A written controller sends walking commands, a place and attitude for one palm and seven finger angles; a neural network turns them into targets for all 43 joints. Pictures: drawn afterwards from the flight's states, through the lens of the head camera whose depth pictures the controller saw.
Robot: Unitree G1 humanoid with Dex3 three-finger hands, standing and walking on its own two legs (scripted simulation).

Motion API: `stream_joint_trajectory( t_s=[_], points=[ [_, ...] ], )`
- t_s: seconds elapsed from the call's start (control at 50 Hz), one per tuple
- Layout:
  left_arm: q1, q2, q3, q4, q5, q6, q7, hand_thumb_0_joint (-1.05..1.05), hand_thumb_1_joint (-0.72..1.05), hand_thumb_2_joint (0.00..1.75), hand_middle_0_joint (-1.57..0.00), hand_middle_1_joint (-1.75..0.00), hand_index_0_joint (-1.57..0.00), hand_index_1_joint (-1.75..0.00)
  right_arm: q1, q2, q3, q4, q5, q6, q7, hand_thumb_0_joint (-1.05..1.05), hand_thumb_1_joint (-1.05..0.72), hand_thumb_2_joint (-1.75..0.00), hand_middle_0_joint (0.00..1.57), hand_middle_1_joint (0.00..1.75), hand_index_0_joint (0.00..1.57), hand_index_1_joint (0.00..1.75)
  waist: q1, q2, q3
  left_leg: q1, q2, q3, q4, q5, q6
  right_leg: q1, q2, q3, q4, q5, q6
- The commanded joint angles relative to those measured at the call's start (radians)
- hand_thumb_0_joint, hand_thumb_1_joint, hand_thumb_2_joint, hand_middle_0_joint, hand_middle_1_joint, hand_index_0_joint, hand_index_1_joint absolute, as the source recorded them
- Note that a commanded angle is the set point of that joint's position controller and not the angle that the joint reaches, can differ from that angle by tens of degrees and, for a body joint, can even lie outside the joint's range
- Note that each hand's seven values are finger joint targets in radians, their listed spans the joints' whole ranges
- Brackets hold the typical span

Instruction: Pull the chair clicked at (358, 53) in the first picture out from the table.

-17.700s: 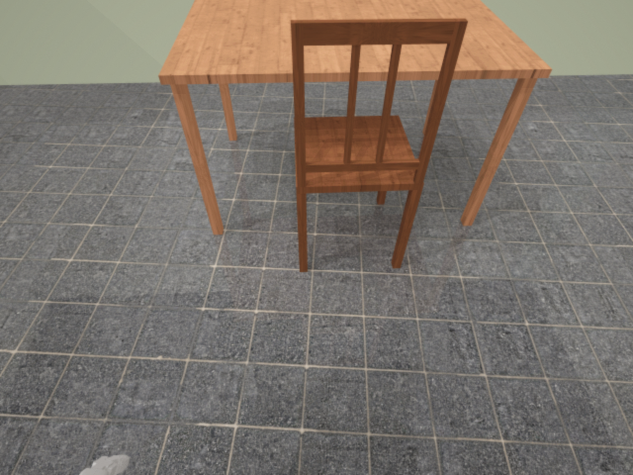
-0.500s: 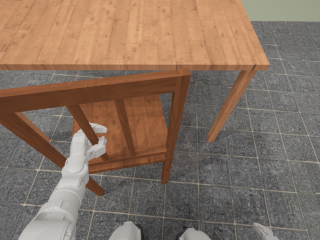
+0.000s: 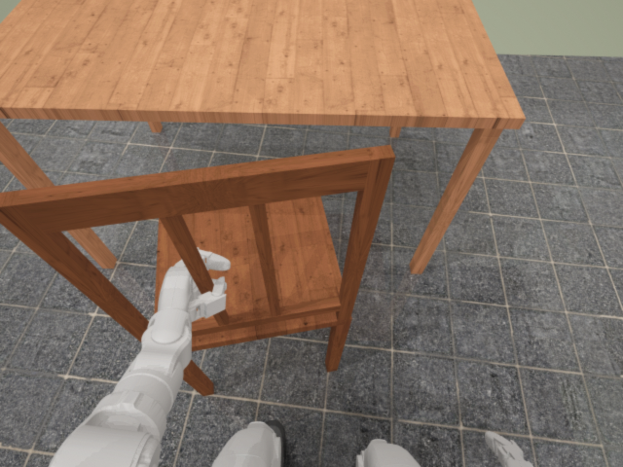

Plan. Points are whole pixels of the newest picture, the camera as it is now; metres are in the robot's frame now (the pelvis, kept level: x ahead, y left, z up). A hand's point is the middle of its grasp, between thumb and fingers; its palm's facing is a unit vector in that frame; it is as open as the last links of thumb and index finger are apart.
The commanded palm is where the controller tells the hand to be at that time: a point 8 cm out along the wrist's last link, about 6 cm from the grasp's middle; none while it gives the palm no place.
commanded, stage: step backward, pulling the chair out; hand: left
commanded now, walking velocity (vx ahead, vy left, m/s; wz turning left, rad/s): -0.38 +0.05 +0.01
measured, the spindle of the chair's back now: (203, 279) +0.37 +0.18 -0.05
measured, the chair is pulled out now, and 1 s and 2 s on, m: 0.17 0.30 0.47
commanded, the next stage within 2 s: none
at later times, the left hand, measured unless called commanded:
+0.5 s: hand (215, 331) +0.29 +0.15 -0.06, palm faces +0.07 -0.97 -0.22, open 5.2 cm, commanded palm +0.26 +0.20 -0.06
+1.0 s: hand (195, 393) +0.21 +0.16 -0.06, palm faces +0.09 -0.97 -0.23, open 5.3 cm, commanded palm +0.19 +0.22 -0.06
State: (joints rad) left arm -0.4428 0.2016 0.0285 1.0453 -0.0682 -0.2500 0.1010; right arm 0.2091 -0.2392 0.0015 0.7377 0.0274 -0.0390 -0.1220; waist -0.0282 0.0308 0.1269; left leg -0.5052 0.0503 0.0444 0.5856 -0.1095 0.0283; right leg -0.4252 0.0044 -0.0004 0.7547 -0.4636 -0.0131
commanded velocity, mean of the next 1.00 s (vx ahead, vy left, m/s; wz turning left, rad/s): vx -0.38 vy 0.04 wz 0.01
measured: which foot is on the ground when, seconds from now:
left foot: down 0.00-0.14, up 0.16-0.28, down 0.30-1.00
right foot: down 0.00-0.74, up 0.76-0.82, down 0.84-1.00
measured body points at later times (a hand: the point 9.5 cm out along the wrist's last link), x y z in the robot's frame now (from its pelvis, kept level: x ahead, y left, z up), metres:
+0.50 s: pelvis -0.07 -0.01 +0.00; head +0.02 -0.01 +0.44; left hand +0.28 +0.20 -0.05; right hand +0.04 -0.29 -0.12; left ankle +0.00 +0.14 -0.72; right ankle +0.01 -0.15 -0.72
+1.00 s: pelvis -0.14 +0.00 -0.01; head -0.07 -0.01 +0.44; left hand +0.20 +0.21 -0.05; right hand -0.05 -0.26 -0.14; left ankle -0.05 +0.13 -0.71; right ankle -0.03 -0.15 -0.72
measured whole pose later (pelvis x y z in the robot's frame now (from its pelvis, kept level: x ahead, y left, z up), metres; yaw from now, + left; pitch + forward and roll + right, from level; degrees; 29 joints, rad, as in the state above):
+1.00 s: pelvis -0.14 +0.00 -0.01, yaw +1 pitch +0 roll +0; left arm -0.44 0.22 0.07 1.04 -0.02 -0.26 0.10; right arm 0.21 -0.23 0.00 0.77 0.03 -0.02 -0.11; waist -0.05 0.01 0.14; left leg -0.52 0.01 -0.03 0.79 -0.39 -0.03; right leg -0.48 -0.05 -0.01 0.66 -0.18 0.02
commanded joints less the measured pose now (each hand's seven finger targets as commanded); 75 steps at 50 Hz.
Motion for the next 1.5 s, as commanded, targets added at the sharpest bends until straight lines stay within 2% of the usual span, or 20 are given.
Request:
stream_joint_trajectory(
  t_s=[0.0, 0.06, 0.1, 0.14, 0.22, 0.28, 0.4, 0.56, 0.62, 0.7, 0.78, 0.92, 0.98, 1.08, 1.18, 1.22, 1.26, 1.3, 1.4, 1.48],
  points=[
    [-0.281, 0.167, 0.036, -0.202, 0.037, -0.066, 0.013, 0.0, 0.9, 0.9, -0.5, -1.45, -0.5, -1.45, 0.039, -0.17, -0.049, -0.077, -0.008, -0.044, -0.006, 0.0, -0.9, -0.9, 0.2, 0.3, 0.2, 0.3, -0.003, 0.205, -0.362, 0.266, 0.232, -0.285, -0.16, -0.163, 0.079, 0.094, -0.018, 0.002, -0.134, 0.047, -0.001],
    [-0.264, 0.203, 0.07, -0.204, 0.046, -0.063, 0.008, 0.0, 0.9, 0.9, -0.5, -1.45, -0.5, -1.45, 0.032, -0.168, -0.062, -0.086, -0.004, -0.053, -0.002, 0.0, -0.9, -0.9, 0.2, 0.3, 0.2, 0.3, 0.001, 0.064, -0.381, 0.203, 0.149, -0.19, -0.054, -0.19, 0.021, 0.16, -0.056, 0.041, -0.265, 0.152, -0.016],
    [-0.266, 0.276, 0.102, -0.186, 0.054, -0.065, 0.019, 0.0, 0.9, 0.9, -0.5, -1.45, -0.5, -1.45, 0.025, -0.155, -0.069, -0.093, 0.01, -0.046, -0.008, 0.0, -0.9, -0.9, 0.2, 0.3, 0.2, 0.3, -0.013, -0.178, -0.332, 0.147, 0.001, -0.06, 0.222, -0.375, -0.063, 0.026, -0.299, 0.314, -0.415, 0.017, -0.111],
    [-0.264, 0.241, 0.081, -0.186, 0.062, -0.048, 0.029, 0.0, 0.9, 0.9, -0.5, -1.45, -0.5, -1.45, -0.02, -0.139, -0.05, -0.062, -0.005, -0.039, 0.001, 0.0, -0.9, -0.9, 0.2, 0.3, 0.2, 0.3, 0.017, -0.147, -0.352, 0.095, -0.03, -0.127, 0.428, -0.333, -0.077, 0.092, -0.413, 0.325, -0.394, 0.37, -0.183],
    [-0.268, 0.261, 0.111, -0.198, 0.059, -0.019, 0.034, 0.0, 0.9, 0.9, -0.5, -1.45, -0.5, -1.45, -0.011, -0.148, -0.034, -0.029, 0.004, -0.033, -0.011, 0.0, -0.9, -0.9, 0.2, 0.3, 0.2, 0.3, -0.004, -0.159, -0.39, 0.126, -0.004, -0.133, 0.048, -0.226, -0.072, 0.294, -0.333, 0.165, -0.196, 0.838, -0.078],
    [-0.281, 0.23, 0.083, -0.201, 0.049, -0.013, 0.031, 0.0, 0.9, 0.9, -0.5, -1.45, -0.5, -1.45, 0.002, -0.185, -0.066, -0.057, 0.011, -0.011, -0.021, 0.0, -0.9, -0.9, 0.2, 0.3, 0.2, 0.3, 0.004, -0.076, -0.367, 0.241, 0.108, -0.167, -0.084, 0.228, -0.011, 0.19, -0.177, 0.07, -0.166, 0.624, 0.012],
    [-0.226, 0.165, 0.053, -0.247, 0.06, -0.035, 0.01, 0.0, 0.9, 0.9, -0.5, -1.45, -0.5, -1.45, 0.021, -0.164, -0.074, -0.115, -0.004, 0.026, 0.004, 0.0, -0.9, -0.9, 0.2, 0.3, 0.2, 0.3, 0.013, 0.148, -0.466, 0.226, 0.172, -0.217, -0.07, 0.277, 0.029, 0.211, -0.08, 0.007, -0.079, 0.351, 0.015],
    [-0.197, 0.251, 0.086, -0.239, 0.07, -0.061, 0.026, 0.0, 0.9, 0.9, -0.5, -1.45, -0.5, -1.45, 0.022, -0.145, -0.072, -0.101, -0.002, 0.012, 0.003, 0.0, -0.9, -0.9, 0.2, 0.3, 0.2, 0.3, 0.003, -0.171, -0.395, 0.163, -0.049, -0.066, 0.245, -0.357, -0.07, 0.054, -0.366, 0.27, -0.447, 0.116, -0.114],
    [-0.229, 0.216, 0.066, -0.224, 0.07, -0.045, 0.024, 0.0, 0.9, 0.9, -0.5, -1.45, -0.5, -1.45, 0.033, -0.144, -0.047, -0.071, -0.005, 0.008, -0.002, 0.0, -0.9, -0.9, 0.2, 0.3, 0.2, 0.3, -0.022, -0.19, -0.382, 0.218, -0.007, -0.106, 0.009, -0.254, -0.049, 0.07, -0.29, 0.129, -0.334, 0.261, -0.057],
    [-0.255, 0.153, 0.023, -0.234, 0.057, -0.066, 0.018, 0.0, 0.9, 0.9, -0.5, -1.45, -0.5, -1.45, -0.004, -0.169, -0.054, -0.117, 0.001, 0.014, -0.007, 0.0, -0.9, -0.9, 0.2, 0.3, 0.2, 0.3, 0.016, 0.147, -0.328, 0.05, 0.225, -0.331, -0.258, -0.361, 0.067, 0.09, -0.04, -0.011, -0.012, 0.006, 0.014],
    [-0.29, 0.179, 0.045, -0.21, 0.05, -0.065, 0.009, 0.0, 0.9, 0.9, -0.5, -1.45, -0.5, -1.45, 0.034, -0.168, -0.064, -0.083, -0.007, 0.0, -0.012, 0.0, -0.9, -0.9, 0.2, 0.3, 0.2, 0.3, 0.008, 0.121, -0.338, 0.098, 0.228, -0.286, -0.127, -0.118, 0.086, 0.134, -0.03, 0.013, -0.069, 0.093, 0.01],
    [-0.263, 0.251, 0.076, -0.159, 0.076, -0.064, 0.027, 0.0, 0.9, 0.9, -0.5, -1.45, -0.5, -1.45, 0.034, -0.144, -0.064, -0.05, -0.005, -0.013, -0.001, 0.0, -0.9, -0.9, 0.2, 0.3, 0.2, 0.3, 0.001, -0.145, -0.336, 0.239, -0.044, -0.07, 0.327, -0.351, -0.064, -0.138, -0.356, 0.286, -0.493, -0.203, -0.126],
    [-0.262, 0.248, 0.096, -0.15, 0.067, -0.052, 0.022, 0.0, 0.9, 0.9, -0.5, -1.45, -0.5, -1.45, 0.029, -0.145, -0.04, -0.037, -0.006, -0.023, -0.001, 0.0, -0.9, -0.9, 0.2, 0.3, 0.2, 0.3, -0.01, -0.206, -0.339, 0.248, -0.014, -0.111, 0.104, -0.299, -0.051, -0.037, -0.296, 0.144, -0.351, 0.101, -0.078],
    [-0.283, 0.186, 0.064, -0.228, 0.048, -0.067, 0.009, 0.0, 0.9, 0.9, -0.5, -1.45, -0.5, -1.45, 0.003, -0.175, -0.059, -0.094, -0.007, -0.015, 0.001, 0.0, -0.9, -0.9, 0.2, 0.3, 0.2, 0.3, 0.021, 0.15, -0.341, 0.048, 0.295, -0.436, -0.248, -0.294, 0.111, 0.107, -0.021, 0.011, 0.098, 0.032, 0.009],
    [-0.266, 0.203, 0.074, -0.222, 0.063, -0.066, -0.005, 0.0, 0.9, 0.9, -0.5, -1.45, -0.5, -1.45, 0.062, -0.171, -0.069, -0.059, -0.016, -0.034, 0.006, 0.0, -0.9, -0.9, 0.2, 0.3, 0.2, 0.3, 0.006, 0.173, -0.354, 0.233, 0.231, -0.321, -0.044, 0.17, 0.077, 0.162, -0.027, 0.029, -0.205, 0.194, 0.001],
    [-0.292, 0.221, 0.072, -0.225, 0.077, -0.071, -0.005, 0.0, 0.9, 0.9, -0.5, -1.45, -0.5, -1.45, 0.054, -0.162, -0.074, -0.065, -0.008, -0.037, 0.005, 0.0, -0.9, -0.9, 0.2, 0.3, 0.2, 0.3, -0.013, 0.05, -0.385, 0.168, 0.154, -0.217, 0.011, 0.075, 0.015, 0.239, -0.096, 0.096, -0.259, 0.365, -0.02],
    [-0.293, 0.296, 0.112, -0.224, 0.075, -0.078, 0.011, 0.0, 0.9, 0.9, -0.5, -1.45, -0.5, -1.45, 0.04, -0.146, -0.082, -0.073, 0.004, -0.03, 0.001, 0.0, -0.9, -0.9, 0.2, 0.3, 0.2, 0.3, -0.013, -0.162, -0.394, 0.143, -0.002, -0.086, 0.223, -0.291, -0.065, 0.129, -0.338, 0.335, -0.398, 0.229, -0.123],
    [-0.239, 0.288, 0.118, -0.195, 0.07, -0.054, 0.018, 0.0, 0.9, 0.9, -0.5, -1.45, -0.5, -1.45, -0.008, -0.143, -0.065, -0.063, -0.009, -0.025, 0.003, 0.0, -0.9, -0.9, 0.2, 0.3, 0.2, 0.3, 0.027, -0.1, -0.376, 0.113, -0.033, -0.142, 0.423, -0.377, -0.073, 0.11, -0.421, 0.34, -0.409, 0.333, -0.192],
    [-0.227, 0.259, 0.112, -0.19, 0.061, -0.015, 0.017, 0.0, 0.9, 0.9, -0.5, -1.45, -0.5, -1.45, 0.033, -0.154, -0.045, -0.042, -0.003, -0.014, -0.014, 0.0, -0.9, -0.9, 0.2, 0.3, 0.2, 0.3, 0.001, -0.199, -0.392, 0.208, 0.002, -0.106, -0.056, -0.173, -0.063, 0.254, -0.303, 0.157, -0.235, 0.654, -0.064],
    [-0.321, 0.193, 0.05, -0.291, 0.064, -0.034, -0.001, 0.0, 0.9, 0.9, -0.5, -1.45, -0.5, -1.45, 0.009, -0.173, -0.063, -0.092, -0.01, 0.015, -0.012, 0.0, -0.9, -0.9, 0.2, 0.3, 0.2, 0.3, 0.01, 0.135, -0.406, 0.225, 0.2, -0.226, -0.14, 0.207, 0.038, 0.201, -0.114, 0.026, -0.061, 0.406, 0.024]
  ],
)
